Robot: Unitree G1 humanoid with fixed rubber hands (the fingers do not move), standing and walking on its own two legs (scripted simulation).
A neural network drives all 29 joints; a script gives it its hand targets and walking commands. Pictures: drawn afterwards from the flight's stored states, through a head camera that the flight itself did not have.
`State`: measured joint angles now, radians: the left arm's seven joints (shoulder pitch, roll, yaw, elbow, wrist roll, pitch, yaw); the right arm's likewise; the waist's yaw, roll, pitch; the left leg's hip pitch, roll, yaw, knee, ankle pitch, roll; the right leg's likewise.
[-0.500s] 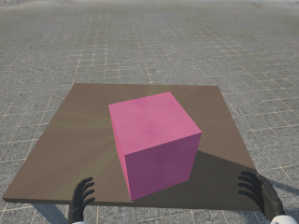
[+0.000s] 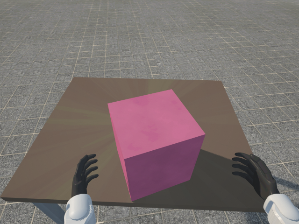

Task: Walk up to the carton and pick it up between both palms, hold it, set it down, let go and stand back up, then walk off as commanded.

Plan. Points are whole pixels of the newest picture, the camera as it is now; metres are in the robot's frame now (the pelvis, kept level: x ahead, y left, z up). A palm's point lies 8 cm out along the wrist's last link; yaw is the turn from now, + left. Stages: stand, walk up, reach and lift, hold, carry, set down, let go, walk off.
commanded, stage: reach and lift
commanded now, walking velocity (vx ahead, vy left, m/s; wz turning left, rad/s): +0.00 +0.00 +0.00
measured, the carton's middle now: (151, 144) +0.38 +0.04 +0.00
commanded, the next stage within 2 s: none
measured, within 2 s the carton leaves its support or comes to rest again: neither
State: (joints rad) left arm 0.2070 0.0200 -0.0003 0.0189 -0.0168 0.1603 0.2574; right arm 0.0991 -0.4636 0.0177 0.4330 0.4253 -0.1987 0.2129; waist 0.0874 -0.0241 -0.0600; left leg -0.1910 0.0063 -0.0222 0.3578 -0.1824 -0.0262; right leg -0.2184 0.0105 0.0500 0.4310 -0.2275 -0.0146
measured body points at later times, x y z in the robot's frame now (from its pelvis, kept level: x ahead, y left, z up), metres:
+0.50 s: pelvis -0.01 +0.00 +0.00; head -0.02 +0.00 +0.45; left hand +0.26 +0.21 +0.08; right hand +0.34 -0.22 +0.09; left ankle +0.00 +0.14 -0.74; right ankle +0.00 -0.11 -0.74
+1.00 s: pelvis -0.02 +0.00 +0.00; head -0.01 +0.01 +0.45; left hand +0.30 +0.22 +0.14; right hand +0.41 -0.18 +0.14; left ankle +0.00 +0.14 -0.74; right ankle +0.00 -0.11 -0.74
